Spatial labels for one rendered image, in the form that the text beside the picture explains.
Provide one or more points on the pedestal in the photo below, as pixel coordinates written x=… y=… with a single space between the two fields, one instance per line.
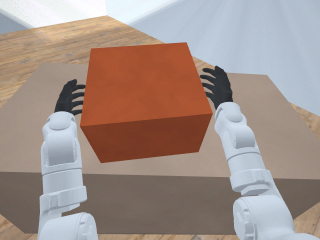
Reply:
x=182 y=194

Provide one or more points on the right robot upper arm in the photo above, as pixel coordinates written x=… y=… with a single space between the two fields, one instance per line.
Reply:
x=264 y=217

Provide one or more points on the left robot upper arm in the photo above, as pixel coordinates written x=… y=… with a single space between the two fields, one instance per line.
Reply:
x=79 y=226

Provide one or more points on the left robot forearm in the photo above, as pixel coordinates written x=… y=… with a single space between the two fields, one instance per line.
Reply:
x=61 y=165

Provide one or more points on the carton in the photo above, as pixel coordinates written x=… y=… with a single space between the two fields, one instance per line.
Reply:
x=144 y=101

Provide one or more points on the right robot hand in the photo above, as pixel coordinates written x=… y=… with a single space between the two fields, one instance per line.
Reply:
x=221 y=90

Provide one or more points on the right robot forearm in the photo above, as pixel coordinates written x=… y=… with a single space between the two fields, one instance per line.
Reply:
x=248 y=173

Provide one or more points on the left robot hand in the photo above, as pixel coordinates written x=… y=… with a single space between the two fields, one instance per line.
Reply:
x=64 y=102

